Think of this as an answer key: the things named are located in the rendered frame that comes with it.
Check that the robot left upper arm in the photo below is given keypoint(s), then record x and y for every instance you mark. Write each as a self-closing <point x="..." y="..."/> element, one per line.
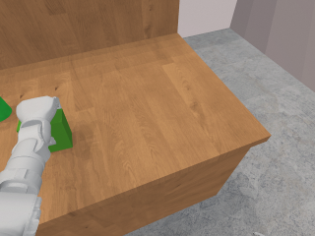
<point x="19" y="214"/>

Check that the left robot hand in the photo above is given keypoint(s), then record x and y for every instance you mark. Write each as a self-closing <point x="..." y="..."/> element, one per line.
<point x="42" y="107"/>

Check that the sponge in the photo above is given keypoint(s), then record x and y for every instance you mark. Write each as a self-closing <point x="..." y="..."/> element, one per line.
<point x="60" y="131"/>

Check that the table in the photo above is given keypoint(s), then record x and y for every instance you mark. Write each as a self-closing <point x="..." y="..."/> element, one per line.
<point x="154" y="129"/>

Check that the left robot forearm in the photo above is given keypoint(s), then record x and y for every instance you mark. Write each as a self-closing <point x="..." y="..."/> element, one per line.
<point x="25" y="166"/>

